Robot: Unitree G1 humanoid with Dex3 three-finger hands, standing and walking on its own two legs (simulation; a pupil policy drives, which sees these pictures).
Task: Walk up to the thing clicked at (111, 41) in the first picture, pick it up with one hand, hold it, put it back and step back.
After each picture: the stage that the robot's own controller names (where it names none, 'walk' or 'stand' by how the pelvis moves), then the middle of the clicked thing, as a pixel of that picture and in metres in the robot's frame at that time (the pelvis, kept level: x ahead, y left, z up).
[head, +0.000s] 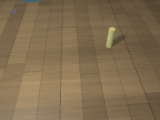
stand; (110, 38) +1.40 -0.31 -0.65
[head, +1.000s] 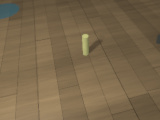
walk; (85, 45) +1.29 +0.08 -0.63
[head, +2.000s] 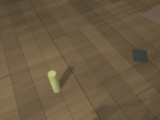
walk; (54, 82) +0.79 +0.32 -0.65
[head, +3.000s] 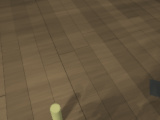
walk; (56, 115) +0.49 +0.22 -0.63
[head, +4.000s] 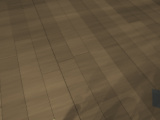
stand; out of the picture +0.39 +0.19 -0.65
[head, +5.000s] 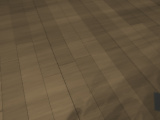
stand; out of the picture +0.37 +0.20 -0.66
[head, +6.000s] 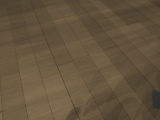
stand; out of the picture +0.38 +0.21 -0.66
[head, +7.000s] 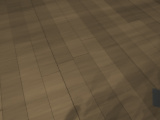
stand; out of the picture +0.38 +0.21 -0.66
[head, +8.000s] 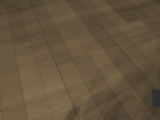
stand; out of the picture +0.37 +0.21 -0.66
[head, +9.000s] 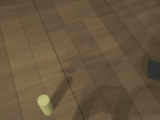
go down; (46, 105) +0.41 +0.21 -0.56
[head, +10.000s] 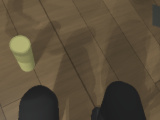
go down; (24, 56) +0.47 +0.22 -0.25
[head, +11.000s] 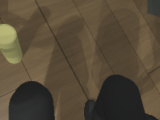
close in; (10, 47) +0.47 +0.23 -0.23
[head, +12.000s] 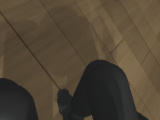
close; out of the picture +0.46 +0.27 -0.17
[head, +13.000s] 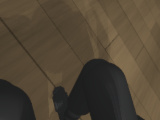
lift; out of the picture +0.45 +0.28 -0.17
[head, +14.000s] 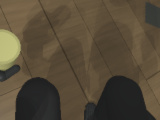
lift; (2, 56) +0.37 +0.25 -0.06
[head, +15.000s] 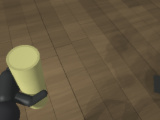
lift; (32, 83) +0.32 +0.17 +0.08
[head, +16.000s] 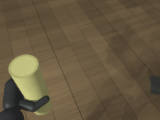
hold; (34, 89) +0.31 +0.17 +0.04
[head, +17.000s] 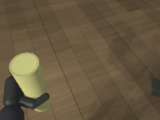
hold; (35, 87) +0.32 +0.17 +0.05
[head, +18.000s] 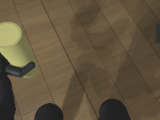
crouch; (20, 56) +0.42 +0.19 -0.04
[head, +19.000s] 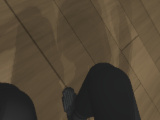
lower; out of the picture +0.46 +0.26 -0.17
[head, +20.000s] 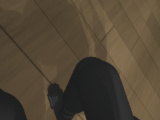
lower; out of the picture +0.47 +0.28 -0.18
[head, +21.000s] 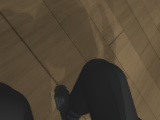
lower; out of the picture +0.46 +0.28 -0.17
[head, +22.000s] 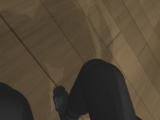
lower; out of the picture +0.46 +0.27 -0.17
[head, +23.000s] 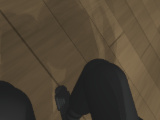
loosen; out of the picture +0.45 +0.26 -0.17
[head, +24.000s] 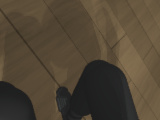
withdraw; out of the picture +0.45 +0.25 -0.18
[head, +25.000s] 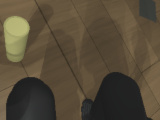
stand; (16, 43) +0.46 +0.21 -0.20
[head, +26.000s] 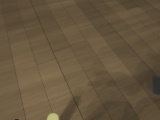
stand; out of the picture +0.39 +0.17 -0.57
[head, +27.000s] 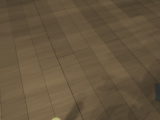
stand; out of the picture +0.39 +0.17 -0.60
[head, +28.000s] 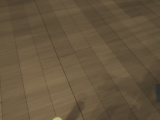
stand; out of the picture +0.39 +0.16 -0.60
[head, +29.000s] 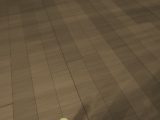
walk; out of the picture +0.42 +0.16 -0.65
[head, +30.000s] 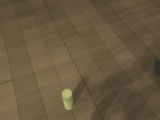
walk; (68, 100) +0.51 +0.13 -0.64
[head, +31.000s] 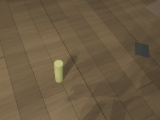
walk; (58, 71) +0.75 +0.14 -0.64
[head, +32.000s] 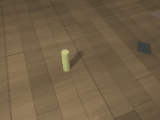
stand; (65, 61) +1.03 +0.23 -0.64
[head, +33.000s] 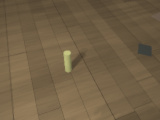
stand; (67, 61) +1.05 +0.17 -0.65
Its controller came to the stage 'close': yes
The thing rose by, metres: 0.70
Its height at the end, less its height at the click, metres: +0.00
